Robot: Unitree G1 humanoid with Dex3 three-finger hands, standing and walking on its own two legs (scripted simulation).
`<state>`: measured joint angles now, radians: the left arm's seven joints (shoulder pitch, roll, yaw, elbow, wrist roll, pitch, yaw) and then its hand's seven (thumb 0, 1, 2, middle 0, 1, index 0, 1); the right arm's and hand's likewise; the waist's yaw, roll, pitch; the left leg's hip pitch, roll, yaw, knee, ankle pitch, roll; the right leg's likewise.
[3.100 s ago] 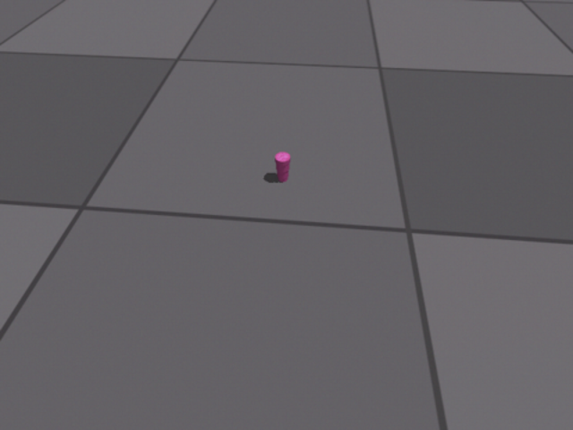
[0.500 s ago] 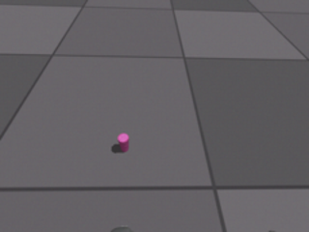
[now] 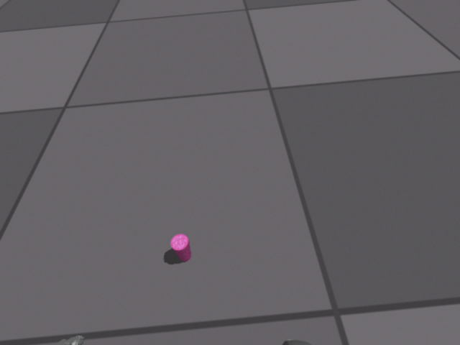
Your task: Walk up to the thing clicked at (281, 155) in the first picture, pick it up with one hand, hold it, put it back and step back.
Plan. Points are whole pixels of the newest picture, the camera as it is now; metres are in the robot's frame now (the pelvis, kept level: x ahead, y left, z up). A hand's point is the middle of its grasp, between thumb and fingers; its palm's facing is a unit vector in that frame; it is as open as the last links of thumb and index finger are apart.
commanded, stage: walk up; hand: left
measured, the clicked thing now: (182, 249) +0.60 +0.26 -0.68
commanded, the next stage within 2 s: none
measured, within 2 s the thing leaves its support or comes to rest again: neither
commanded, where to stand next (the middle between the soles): +0.27 +0.04 m, yaw +1 degrees
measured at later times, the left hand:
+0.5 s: hand (82, 323) +0.20 +0.33 -0.14, palm faces -0.07 -0.93 -0.35, open 7.4 cm
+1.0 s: hand (120, 264) +0.32 +0.27 -0.13, palm faces -0.03 -0.95 -0.33, open 7.4 cm
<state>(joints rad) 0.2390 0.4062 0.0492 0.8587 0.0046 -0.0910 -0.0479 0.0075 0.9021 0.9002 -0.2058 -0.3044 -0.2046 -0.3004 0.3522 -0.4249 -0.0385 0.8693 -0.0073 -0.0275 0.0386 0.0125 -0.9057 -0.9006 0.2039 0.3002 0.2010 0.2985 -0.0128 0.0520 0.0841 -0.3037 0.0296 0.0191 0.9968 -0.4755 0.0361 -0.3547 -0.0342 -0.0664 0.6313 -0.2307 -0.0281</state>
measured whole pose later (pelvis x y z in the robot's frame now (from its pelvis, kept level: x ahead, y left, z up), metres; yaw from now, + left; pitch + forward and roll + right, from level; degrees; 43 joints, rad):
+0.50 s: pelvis +0.15 +0.05 +0.01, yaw +0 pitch -3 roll +0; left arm 0.30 0.44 0.03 0.90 0.01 -0.04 -0.03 0.01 0.90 0.90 -0.21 -0.30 -0.20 -0.30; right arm 0.32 -0.40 -0.04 0.84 -0.01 -0.08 0.03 0.01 -0.90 -0.90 0.20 0.30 0.20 0.30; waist -0.01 -0.06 0.09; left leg -0.26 0.03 0.09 0.56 -0.25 0.03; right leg -0.48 -0.06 -0.01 0.97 -0.38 -0.03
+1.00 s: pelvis +0.20 +0.03 +0.01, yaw +0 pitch -2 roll +1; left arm 0.06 0.34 -0.01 1.05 0.00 -0.01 -0.02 0.01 0.90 0.90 -0.21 -0.30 -0.21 -0.30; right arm 0.15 -0.36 0.02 1.08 0.00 -0.02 0.01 0.01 -0.91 -0.90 0.20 0.30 0.20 0.30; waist 0.00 -0.01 0.07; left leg -0.18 0.01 0.04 0.52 -0.30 0.00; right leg -0.32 -0.04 -0.03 0.53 -0.17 0.00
